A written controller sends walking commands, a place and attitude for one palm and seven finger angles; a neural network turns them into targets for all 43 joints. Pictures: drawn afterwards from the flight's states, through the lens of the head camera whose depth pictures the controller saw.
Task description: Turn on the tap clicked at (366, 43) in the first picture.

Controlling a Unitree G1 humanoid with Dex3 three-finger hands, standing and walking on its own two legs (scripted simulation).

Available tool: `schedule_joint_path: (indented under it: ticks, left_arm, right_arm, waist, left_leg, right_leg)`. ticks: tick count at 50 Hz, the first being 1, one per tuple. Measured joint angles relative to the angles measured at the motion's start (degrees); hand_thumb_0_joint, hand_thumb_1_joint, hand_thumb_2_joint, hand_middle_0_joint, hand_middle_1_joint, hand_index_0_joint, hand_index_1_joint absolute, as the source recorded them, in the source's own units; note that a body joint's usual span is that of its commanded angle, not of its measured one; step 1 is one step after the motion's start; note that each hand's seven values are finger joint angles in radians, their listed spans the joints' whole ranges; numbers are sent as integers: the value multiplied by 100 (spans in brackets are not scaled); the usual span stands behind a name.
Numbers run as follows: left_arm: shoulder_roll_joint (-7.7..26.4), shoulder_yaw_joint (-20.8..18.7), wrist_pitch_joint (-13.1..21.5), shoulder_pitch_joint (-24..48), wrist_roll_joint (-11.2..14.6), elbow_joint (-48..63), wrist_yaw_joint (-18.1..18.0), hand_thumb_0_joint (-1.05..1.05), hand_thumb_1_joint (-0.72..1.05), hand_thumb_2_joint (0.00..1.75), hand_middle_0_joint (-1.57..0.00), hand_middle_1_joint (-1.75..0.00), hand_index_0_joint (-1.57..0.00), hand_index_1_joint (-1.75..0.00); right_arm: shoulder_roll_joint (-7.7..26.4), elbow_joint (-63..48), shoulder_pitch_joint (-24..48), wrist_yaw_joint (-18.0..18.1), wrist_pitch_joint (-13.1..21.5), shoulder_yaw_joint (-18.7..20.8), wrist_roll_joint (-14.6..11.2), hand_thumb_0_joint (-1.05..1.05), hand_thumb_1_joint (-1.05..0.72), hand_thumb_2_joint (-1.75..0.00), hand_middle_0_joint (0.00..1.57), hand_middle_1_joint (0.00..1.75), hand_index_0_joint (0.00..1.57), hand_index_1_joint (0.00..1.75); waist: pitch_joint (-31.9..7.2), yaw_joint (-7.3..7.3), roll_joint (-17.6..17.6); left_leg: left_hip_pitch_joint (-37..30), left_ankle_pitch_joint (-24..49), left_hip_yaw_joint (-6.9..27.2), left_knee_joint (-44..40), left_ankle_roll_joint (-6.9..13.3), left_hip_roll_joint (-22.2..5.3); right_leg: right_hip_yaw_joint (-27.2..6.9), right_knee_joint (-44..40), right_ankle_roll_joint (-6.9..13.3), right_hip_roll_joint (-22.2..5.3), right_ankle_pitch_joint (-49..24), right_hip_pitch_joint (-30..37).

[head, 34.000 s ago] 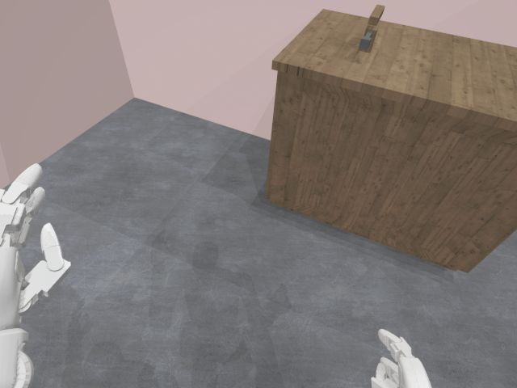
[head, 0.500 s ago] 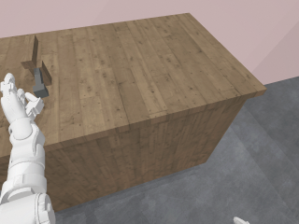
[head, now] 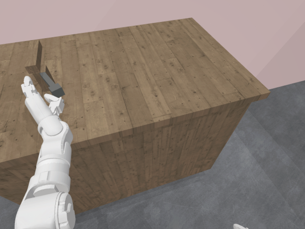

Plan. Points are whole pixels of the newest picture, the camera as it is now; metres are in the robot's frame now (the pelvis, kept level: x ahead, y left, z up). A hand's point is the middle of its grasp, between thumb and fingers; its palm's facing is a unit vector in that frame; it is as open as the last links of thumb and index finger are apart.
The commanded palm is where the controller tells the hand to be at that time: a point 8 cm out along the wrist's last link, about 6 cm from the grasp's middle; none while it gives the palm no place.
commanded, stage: push the lever round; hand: left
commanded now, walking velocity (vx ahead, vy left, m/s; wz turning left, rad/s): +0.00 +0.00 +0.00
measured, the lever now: (56, 91) +0.45 +0.29 +0.11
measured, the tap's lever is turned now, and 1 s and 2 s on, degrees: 24 49 70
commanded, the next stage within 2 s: lift the hand up off the lever in 2.00 s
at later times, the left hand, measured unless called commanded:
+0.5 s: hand (72, 96) +0.44 +0.24 +0.11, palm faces +0.76 -0.64 -0.07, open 7.6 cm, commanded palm +0.39 +0.26 +0.11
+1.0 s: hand (80, 89) +0.46 +0.23 +0.11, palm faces +0.82 -0.57 -0.07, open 7.7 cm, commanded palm +0.41 +0.24 +0.11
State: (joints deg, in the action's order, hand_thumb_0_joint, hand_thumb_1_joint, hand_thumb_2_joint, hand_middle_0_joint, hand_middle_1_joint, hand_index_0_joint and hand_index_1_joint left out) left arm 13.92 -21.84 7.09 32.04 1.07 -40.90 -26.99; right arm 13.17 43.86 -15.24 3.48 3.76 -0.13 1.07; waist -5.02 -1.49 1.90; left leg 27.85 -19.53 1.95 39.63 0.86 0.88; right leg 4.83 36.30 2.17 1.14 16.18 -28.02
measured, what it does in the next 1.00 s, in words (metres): stands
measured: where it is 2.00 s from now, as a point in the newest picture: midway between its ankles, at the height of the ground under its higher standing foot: outside the picture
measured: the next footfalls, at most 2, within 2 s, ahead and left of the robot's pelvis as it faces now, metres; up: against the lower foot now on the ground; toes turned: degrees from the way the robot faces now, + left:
none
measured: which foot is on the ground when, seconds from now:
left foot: down 0.00-1.00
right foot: down 0.00-1.00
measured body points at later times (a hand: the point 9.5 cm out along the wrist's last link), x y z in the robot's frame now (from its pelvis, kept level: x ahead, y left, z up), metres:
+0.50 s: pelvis -0.02 -0.01 +0.00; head +0.02 -0.01 +0.44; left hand +0.39 +0.27 +0.12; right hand +0.06 -0.27 -0.13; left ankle +0.00 +0.11 -0.72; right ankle +0.02 -0.10 -0.72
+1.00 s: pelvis -0.01 -0.01 -0.01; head +0.04 -0.01 +0.44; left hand +0.42 +0.25 +0.11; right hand +0.02 -0.27 -0.14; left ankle +0.00 +0.11 -0.72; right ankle +0.02 -0.10 -0.72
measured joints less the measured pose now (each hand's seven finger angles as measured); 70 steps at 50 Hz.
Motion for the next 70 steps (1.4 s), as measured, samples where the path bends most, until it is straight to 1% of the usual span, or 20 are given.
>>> schedule_joint_path:
  ticks: [6,12,24,33,39,48,56,63,70]
  left_arm:
    - [-106,-6,-41,134,-120,-95,-337,4,97,93,-15,-16,-15,-15]
    - [-78,-97,-48,383,-234,-389,-599,3,97,94,-15,-16,-15,-15]
    - [3,-213,158,1040,-441,-1187,-1078,2,96,95,-15,-16,-15,-15]
    - [82,-428,244,1452,-589,-1719,-1403,0,95,95,-15,-16,-15,-15]
    - [126,-629,250,1547,-659,-1849,-1575,0,93,94,-15,-16,-15,-15]
    - [87,-624,216,1684,-721,-1922,-1825,0,92,93,-15,-16,-15,-15]
    - [-28,-624,135,1867,-776,-2012,-2086,-1,94,94,-15,-16,-15,-15]
    - [29,-703,-85,2239,-899,-2276,-2286,-2,94,95,-15,-16,-15,-15]
    - [53,-803,-123,2326,-1010,-2296,-2405,-2,94,95,-16,-16,-13,-14]
  right_arm:
    - [19,49,9,-13,-56,38,49,0,-90,-89,21,30,20,30]
    - [16,72,29,-11,-112,42,90,0,-90,-89,21,30,20,30]
    - [24,145,-6,-64,-151,69,196,0,-90,-89,21,30,20,30]
    - [14,162,-148,-153,-219,84,279,0,-90,-89,21,30,20,30]
    - [17,145,-272,-227,-268,114,321,0,-90,-89,21,30,20,30]
    - [23,202,-341,-322,-275,152,366,0,-90,-89,21,30,20,30]
    - [2,236,-301,-440,-246,164,438,0,-90,-89,20,30,20,30]
    - [-37,213,-219,-488,-249,135,487,0,-90,-89,21,30,20,30]
    - [-38,170,-305,-544,-274,151,529,0,-90,-89,20,30,20,30]
  waist:
    - [-8,-40,5]
    - [-11,-96,-27]
    - [-32,-234,-38]
    - [-113,-384,-40]
    - [-162,-459,-33]
    - [-177,-492,-22]
    - [-231,-476,-9]
    - [-259,-536,-13]
    - [-324,-557,5]
  left_leg:
    - [25,25,6,6,-14,-6]
    - [92,59,18,19,-33,-20]
    - [398,104,77,144,-77,-36]
    - [586,101,54,204,-93,-69]
    - [634,76,16,224,-95,-101]
    - [695,42,29,265,-85,-96]
    - [776,3,34,305,-73,-70]
    - [931,-23,63,353,-75,-64]
    - [1026,-77,37,387,-90,-88]
  right_leg:
    - [7,21,18,5,-15,-32]
    - [21,50,46,18,-38,-104]
    - [86,169,98,29,-69,-394]
    - [66,229,119,60,-80,-596]
    - [28,239,123,92,-79,-658]
    - [39,254,112,88,-54,-701]
    - [44,307,96,62,-1,-782]
    - [73,346,97,56,30,-923]
    - [46,396,108,80,78,-1040]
